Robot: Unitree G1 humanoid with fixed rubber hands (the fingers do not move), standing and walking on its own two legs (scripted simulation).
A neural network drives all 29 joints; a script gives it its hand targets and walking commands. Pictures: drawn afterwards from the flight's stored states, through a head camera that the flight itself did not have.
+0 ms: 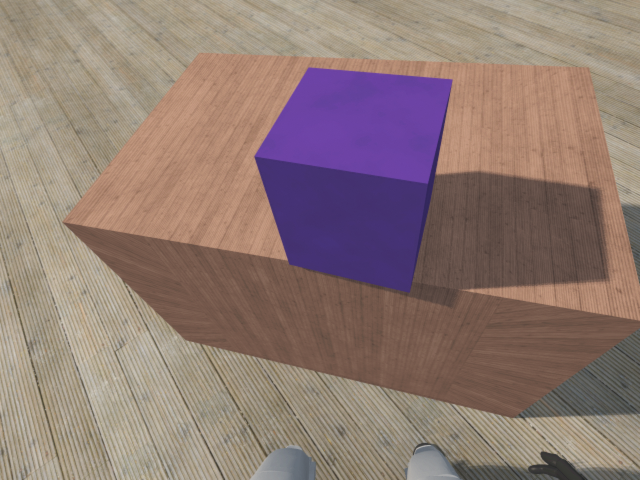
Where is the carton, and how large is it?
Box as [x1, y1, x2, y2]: [254, 67, 452, 292]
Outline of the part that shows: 309,67 254,156 289,264 409,292 430,200 452,79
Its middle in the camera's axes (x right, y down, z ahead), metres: +0.06 -0.08 +0.60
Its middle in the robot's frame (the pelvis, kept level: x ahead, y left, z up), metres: +0.52 -0.02 +0.03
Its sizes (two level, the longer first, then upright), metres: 0.210 0.200 0.250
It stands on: a pedestal, 0.66 m high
